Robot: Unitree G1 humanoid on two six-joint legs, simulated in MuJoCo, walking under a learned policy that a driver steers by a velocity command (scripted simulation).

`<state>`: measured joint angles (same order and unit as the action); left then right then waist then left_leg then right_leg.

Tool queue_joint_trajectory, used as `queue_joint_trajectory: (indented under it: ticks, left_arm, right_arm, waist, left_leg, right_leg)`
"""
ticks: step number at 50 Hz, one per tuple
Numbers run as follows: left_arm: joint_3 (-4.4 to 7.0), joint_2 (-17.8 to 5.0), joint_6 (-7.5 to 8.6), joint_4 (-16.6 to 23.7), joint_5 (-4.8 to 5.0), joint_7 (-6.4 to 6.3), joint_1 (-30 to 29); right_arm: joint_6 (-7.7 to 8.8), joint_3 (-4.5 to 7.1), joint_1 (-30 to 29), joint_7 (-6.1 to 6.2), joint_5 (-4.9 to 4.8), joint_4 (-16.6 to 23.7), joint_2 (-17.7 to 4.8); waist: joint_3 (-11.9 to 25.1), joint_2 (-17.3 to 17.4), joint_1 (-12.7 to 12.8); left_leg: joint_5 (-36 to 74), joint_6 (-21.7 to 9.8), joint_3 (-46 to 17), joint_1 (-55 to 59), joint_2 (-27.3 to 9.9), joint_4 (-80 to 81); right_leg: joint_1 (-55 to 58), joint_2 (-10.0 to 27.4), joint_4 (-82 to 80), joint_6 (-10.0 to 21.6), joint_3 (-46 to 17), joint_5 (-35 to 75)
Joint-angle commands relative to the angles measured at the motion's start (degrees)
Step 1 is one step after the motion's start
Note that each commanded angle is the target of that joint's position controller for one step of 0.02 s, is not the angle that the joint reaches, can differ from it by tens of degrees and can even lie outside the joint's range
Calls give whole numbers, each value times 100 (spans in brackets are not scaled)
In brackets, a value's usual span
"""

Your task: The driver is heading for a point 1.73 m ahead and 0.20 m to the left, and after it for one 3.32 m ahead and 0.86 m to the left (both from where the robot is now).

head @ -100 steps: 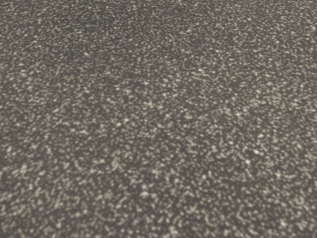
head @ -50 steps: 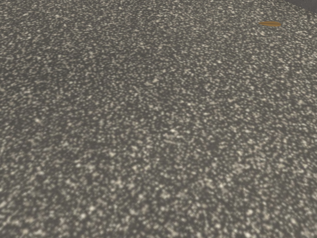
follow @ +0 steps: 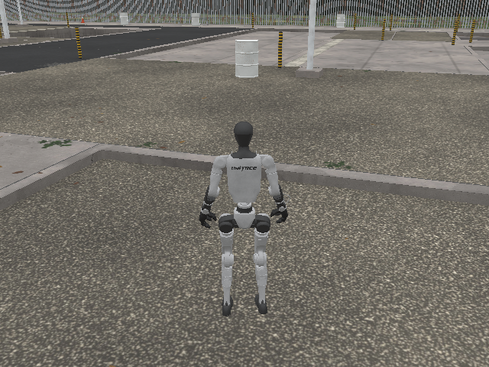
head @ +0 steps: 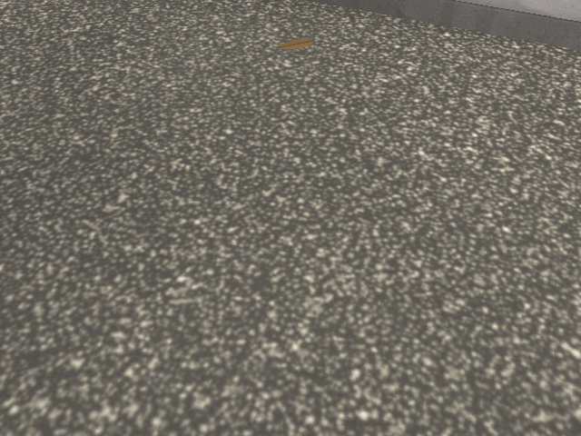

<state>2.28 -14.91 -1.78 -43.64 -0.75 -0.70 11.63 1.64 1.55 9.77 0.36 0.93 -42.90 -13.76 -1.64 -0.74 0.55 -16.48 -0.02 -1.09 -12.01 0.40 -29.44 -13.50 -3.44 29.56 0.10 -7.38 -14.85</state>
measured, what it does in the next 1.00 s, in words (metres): walks ahead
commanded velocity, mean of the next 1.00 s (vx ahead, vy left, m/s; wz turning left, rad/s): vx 0.22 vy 0.00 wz -0.01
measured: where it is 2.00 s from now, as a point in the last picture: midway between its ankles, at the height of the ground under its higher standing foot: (301, 312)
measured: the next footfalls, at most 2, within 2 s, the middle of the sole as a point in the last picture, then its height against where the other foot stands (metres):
left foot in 1.12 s outside the picture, level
right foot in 1.66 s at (355, 335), level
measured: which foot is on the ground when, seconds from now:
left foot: down 0.00-0.64, up 0.66-1.00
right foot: down 0.00-1.00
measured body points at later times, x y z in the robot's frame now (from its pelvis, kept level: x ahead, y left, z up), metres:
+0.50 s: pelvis +0.02 +0.01 +0.00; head +0.02 +0.01 +0.45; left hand +0.10 +0.28 -0.13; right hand +0.10 -0.26 -0.13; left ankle -0.01 +0.12 -0.74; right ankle +0.01 -0.11 -0.72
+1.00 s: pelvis +0.20 -0.03 +0.00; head +0.23 -0.04 +0.45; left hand +0.14 +0.22 -0.13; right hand +0.41 -0.26 -0.09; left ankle +0.39 +0.12 -0.69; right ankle +0.07 -0.13 -0.74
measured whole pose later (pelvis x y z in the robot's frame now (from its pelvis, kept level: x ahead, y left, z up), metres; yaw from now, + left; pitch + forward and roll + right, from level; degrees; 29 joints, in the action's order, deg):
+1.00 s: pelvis +0.20 -0.03 +0.00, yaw +0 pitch +1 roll -1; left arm 1.2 -12.8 4.4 -55.2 0.5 -0.4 25.5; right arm 4.6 1.6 2.6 -2.1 -1.2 -44.3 -15.8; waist -1.3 2.7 4.9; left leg 2.4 0.0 0.3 -37.0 -4.5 -34.9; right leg 6.7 -2.5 8.3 2.3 0.7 -16.3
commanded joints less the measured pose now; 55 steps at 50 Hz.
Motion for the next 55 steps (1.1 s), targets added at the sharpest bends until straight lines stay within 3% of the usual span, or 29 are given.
queue_joint_trajectory:
  ticks: [1, 6, 17, 19, 20, 22, 23, 24, 25, 27, 29, 31, 32, 33, 34, 35, 36, 39, 43, 46, 49, 51, 53, 54, 55]
  left_arm:
    - [166, -570, 101, 288, 10, -35, -126]
    - [178, -566, 113, 103, 16, -86, -10]
    - [188, -566, 96, -340, 30, -181, 100]
    - [176, -494, 82, -487, 56, -196, 202]
    - [191, -509, 100, -506, 93, -200, 192]
    - [176, -455, 261, -326, 150, -162, -131]
    - [168, -461, 378, -221, 186, -124, -370]
    - [185, -502, 468, -186, 215, -79, -474]
    - [197, -532, 534, -188, 227, -31, -460]
    - [177, -480, 634, -238, 246, 68, -390]
    - [170, -377, 696, -443, 210, 130, -85]
    - [258, -460, 672, -836, 199, 135, 714]
    - [315, -591, 656, -946, 236, 97, 1192]
    - [395, -1031, 647, -989, 218, 24, 1824]
    - [459, -1497, 703, -995, 126, 118, 2000]
    - [358, -1180, 779, -883, 121, 153, 1501]
    - [258, -862, 824, -763, 127, 163, 1130]
    - [110, -568, 778, -664, 71, 183, 803]
    - [107, -709, 699, -807, 84, 80, 1183]
    - [105, -812, 674, -857, 90, 3, 1313]
    - [123, -864, 668, -986, 154, -20, 1551]
    - [154, -888, 641, -1020, 191, -26, 1517]
    - [204, -978, 586, -997, 172, -34, 1403]
    - [234, -1056, 544, -971, 136, -37, 1341]
    - [232, -1045, 478, -944, 93, -38, 1271]
  right_arm:
    - [54, 160, -91, 42, -14, 337, -738]
    - [46, 115, -83, 22, -24, 236, -682]
    - [65, 58, 27, 1, -42, -188, -658]
    - [39, 69, 147, 23, -60, -328, -714]
    - [14, 125, 191, 49, -103, -356, -892]
    - [23, 205, 525, 102, -173, -464, -1189]
    - [57, 247, 601, 132, -178, -500, -1288]
    - [105, 263, 669, 149, -147, -523, -1299]
    - [143, 268, 678, 144, -142, -522, -1267]
    - [150, 274, 515, 115, -231, -461, -1228]
    - [106, 293, 280, 84, -304, -424, -1290]
    - [65, 246, 350, 60, -267, -455, -1124]
    - [95, 153, 290, 35, -222, -432, -853]
    - [154, -5, 164, -16, -80, -266, -356]
    - [272, 52, 160, 15, -249, -18, -490]
    - [352, 146, 159, 19, -380, -55, -905]
    - [404, 178, 148, -27, -412, -95, -1005]
    - [439, 214, 58, -125, -217, -191, -904]
    - [363, 132, -433, -190, -157, 1, -589]
    - [381, 44, -1109, -210, -187, 250, -424]
    - [398, 27, -1511, -266, -234, 415, -460]
    - [422, 51, -1593, -317, -241, 495, -569]
    - [439, 119, -1344, -343, -227, 459, -739]
    - [429, 186, -988, -326, -222, 373, -876]
    - [407, 305, -203, -287, -228, 148, -1070]
  waist:
    - [238, 130, -72]
    - [229, 1, -66]
    - [139, 83, -40]
    - [143, 246, -54]
    - [-41, 480, -99]
    - [-496, 1019, -240]
    - [-767, 1050, -310]
    - [-826, 972, -349]
    - [-743, 910, -346]
    - [-538, 791, -261]
    - [-279, 731, -22]
    - [42, 576, 302]
    - [174, 337, 530]
    - [450, -997, 713]
    - [359, -1655, 630]
    - [-124, -841, 427]
    - [-426, -629, 296]
    - [-399, -467, 130]
    - [-361, -328, 226]
    - [-501, -362, 387]
    - [-660, -373, 424]
    - [-654, -376, 299]
    - [-378, -432, 59]
    - [-54, -551, -144]
    - [466, -573, -555]
  left_leg:
    - [667, -216, -459, 68, -470, 532]
    - [720, -217, -399, 57, -391, 515]
    - [692, -222, -363, -33, -310, 673]
    - [-746, -316, -429, -58, -266, 897]
    - [-1743, -501, -706, -90, -385, 1084]
    - [-3152, -1134, -2138, 55, -1403, 1911]
    - [-3092, -1399, -2708, -40, -1843, 2158]
    - [-2717, -1513, -2879, 100, -1998, 2222]
    - [-2311, -1516, -2816, 385, -2027, 2206]
    - [-1551, -1293, -2168, 562, -1729, 2131]
    - [-805, -1074, -1294, -24, -1224, 1898]
    - [-638, -897, -844, -721, -889, 1269]
    - [-494, -678, -558, -1176, -667, 522]
    - [-853, -240, 91, -1927, -143, -1567]
    - [-1743, -183, -85, -3058, 311, -2864]
    - [-1471, -294, -484, -3520, -174, -3583]
    - [-805, -410, -505, -3700, -416, -3672]
    - [356, -356, -278, -3339, -769, -3162]
    - [1096, 4, 90, -3248, -688, -2219]
    - [1839, 96, 290, -2697, -483, -954]
    - [2158, 0, 261, -2408, -353, -308]
    - [2031, -173, 145, -2402, -343, -58]
    - [1684, -353, 180, -2019, -220, 13]
    - [1444, -458, 300, -1507, -50, -56]
    - [1342, -614, 466, -521, 148, -44]
  right_leg:
    - [5, 372, -360, 80, -321, 850]
    - [124, 403, -373, 37, -345, 1013]
    - [370, 420, -410, -17, -316, 1177]
    - [275, 196, -293, 10, -58, -24]
    - [-102, 4, 12, 37, 190, -913]
    - [-1132, 7, 899, 40, 607, -1205]
    - [-1443, 283, 1283, 66, 554, -1054]
    - [-1742, 469, 1618, 98, 444, -1173]
    - [-1974, 602, 1779, 135, 406, -1348]
    - [-1662, 680, 1164, 200, 543, -1244]
    - [-289, 407, 153, 164, 954, -212]
    - [1175, 76, -272, 59, 1204, 462]
    - [1826, 371, -463, 170, 751, 215]
    - [2418, 1650, -1205, 616, -1107, -433]
    - [2461, 2576, -2011, 1535, -3378, -1712]
    - [2090, 2641, -2088, 1651, -3282, -2331]
    - [1918, 2348, -2111, 1424, -2610, -2140]
    - [1603, 1704, -2213, 979, -1107, -44]
    - [1417, 1453, -2305, 1073, -218, 1653]
    - [1015, 1301, -2475, 1016, 178, 1652]
    - [1138, 1500, -2537, 1029, 233, 1591]
    - [1555, 1695, -2359, 955, 257, 1937]
    - [1966, 1804, -1887, 837, 313, 3057]
    - [2103, 1783, -1402, 776, 356, 4117]
    - [2019, 1600, -431, 670, 511, 4990]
